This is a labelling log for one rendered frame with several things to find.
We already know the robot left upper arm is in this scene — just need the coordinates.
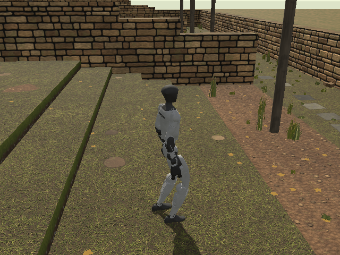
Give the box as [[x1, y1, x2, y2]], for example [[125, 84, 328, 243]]
[[155, 104, 165, 130]]

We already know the right robot hand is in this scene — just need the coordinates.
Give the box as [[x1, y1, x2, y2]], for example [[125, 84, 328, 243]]
[[171, 165, 182, 180]]

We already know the robot right forearm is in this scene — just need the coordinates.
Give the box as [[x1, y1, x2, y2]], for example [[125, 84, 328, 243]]
[[166, 137, 177, 167]]

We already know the robot right shin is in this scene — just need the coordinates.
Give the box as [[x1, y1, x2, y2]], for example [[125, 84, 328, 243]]
[[169, 187, 189, 218]]

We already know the robot left thigh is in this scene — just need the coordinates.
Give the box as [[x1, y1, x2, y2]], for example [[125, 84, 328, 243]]
[[161, 148, 177, 184]]

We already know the robot left forearm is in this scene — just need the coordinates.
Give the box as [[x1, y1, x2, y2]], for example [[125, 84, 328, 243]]
[[155, 127, 165, 144]]

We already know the robot right upper arm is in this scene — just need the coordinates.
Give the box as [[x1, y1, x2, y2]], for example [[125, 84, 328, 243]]
[[165, 111, 181, 142]]

